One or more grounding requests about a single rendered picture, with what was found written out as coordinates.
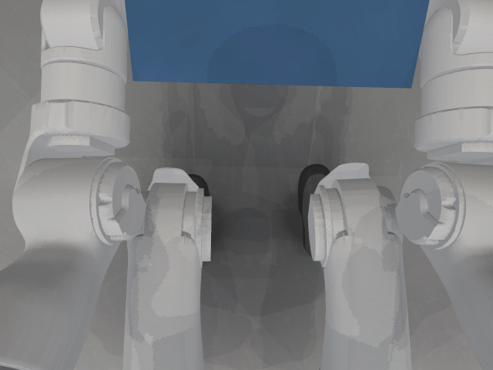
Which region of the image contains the left robot thigh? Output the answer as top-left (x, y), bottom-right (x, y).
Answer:
top-left (122, 183), bottom-right (212, 370)

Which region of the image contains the carton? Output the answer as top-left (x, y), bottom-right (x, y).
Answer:
top-left (125, 0), bottom-right (430, 89)

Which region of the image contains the right robot forearm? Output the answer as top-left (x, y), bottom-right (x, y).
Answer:
top-left (414, 0), bottom-right (493, 166)

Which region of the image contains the left robot forearm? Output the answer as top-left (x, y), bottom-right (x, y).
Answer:
top-left (12, 0), bottom-right (130, 227)

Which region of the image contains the robot right upper arm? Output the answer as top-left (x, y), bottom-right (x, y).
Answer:
top-left (395, 163), bottom-right (493, 370)

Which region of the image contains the robot left upper arm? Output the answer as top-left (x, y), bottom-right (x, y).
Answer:
top-left (0, 157), bottom-right (146, 370)

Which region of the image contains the left robot shin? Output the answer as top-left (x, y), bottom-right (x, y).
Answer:
top-left (127, 167), bottom-right (199, 251)

